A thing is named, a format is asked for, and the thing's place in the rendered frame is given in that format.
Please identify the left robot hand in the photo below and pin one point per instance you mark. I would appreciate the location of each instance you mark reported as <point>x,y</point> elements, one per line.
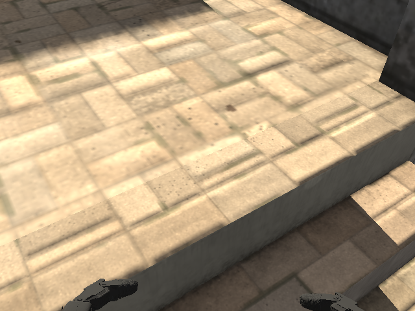
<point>98,294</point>

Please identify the right robot hand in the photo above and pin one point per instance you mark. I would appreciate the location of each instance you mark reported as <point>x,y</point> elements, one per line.
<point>328,302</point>

